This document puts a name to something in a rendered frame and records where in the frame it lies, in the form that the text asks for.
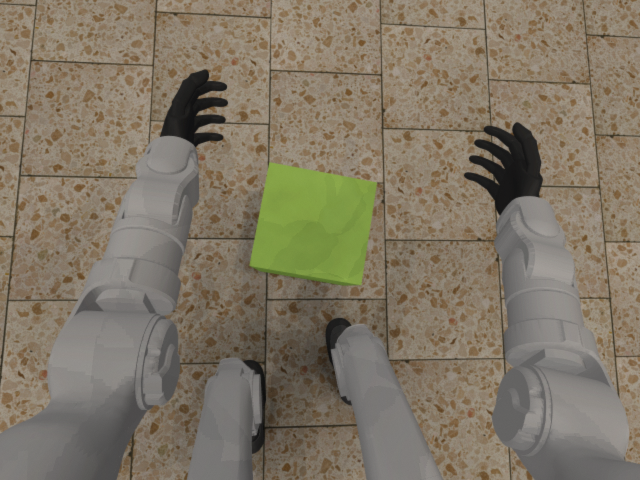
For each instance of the robot left hand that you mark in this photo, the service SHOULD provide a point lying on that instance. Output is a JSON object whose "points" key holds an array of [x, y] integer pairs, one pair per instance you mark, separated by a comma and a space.
{"points": [[181, 120]]}

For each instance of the left robot foot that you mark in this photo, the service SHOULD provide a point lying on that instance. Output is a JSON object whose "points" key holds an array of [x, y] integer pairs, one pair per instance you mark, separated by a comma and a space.
{"points": [[258, 440]]}

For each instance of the left robot forearm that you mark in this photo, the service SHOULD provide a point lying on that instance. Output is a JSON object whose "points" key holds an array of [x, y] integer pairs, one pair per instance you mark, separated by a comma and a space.
{"points": [[139, 269]]}

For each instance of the carton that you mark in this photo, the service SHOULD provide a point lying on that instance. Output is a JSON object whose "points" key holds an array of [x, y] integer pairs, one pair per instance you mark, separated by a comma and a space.
{"points": [[313, 225]]}

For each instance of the robot left upper arm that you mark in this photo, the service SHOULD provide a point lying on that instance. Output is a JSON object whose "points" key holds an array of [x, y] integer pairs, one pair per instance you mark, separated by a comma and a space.
{"points": [[108, 369]]}

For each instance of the right robot foot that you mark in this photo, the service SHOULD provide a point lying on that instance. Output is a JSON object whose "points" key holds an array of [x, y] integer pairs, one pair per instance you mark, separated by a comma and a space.
{"points": [[333, 330]]}

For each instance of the robot right hand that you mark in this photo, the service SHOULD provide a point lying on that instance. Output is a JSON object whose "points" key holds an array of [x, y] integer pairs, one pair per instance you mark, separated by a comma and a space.
{"points": [[521, 176]]}

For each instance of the robot right upper arm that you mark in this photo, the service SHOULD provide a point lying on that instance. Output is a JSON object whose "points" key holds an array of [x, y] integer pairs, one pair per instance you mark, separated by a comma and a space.
{"points": [[563, 426]]}

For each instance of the robot foot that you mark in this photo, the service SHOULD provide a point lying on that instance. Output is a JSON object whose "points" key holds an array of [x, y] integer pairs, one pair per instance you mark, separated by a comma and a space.
{"points": [[333, 330], [258, 440]]}

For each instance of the right robot forearm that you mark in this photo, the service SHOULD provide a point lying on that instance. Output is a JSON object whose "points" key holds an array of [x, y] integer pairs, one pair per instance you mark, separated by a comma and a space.
{"points": [[545, 323]]}

